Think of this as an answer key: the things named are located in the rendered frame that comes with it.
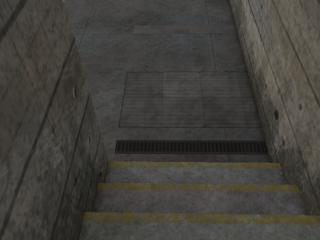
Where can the stairs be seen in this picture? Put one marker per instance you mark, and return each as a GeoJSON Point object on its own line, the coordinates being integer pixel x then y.
{"type": "Point", "coordinates": [143, 200]}

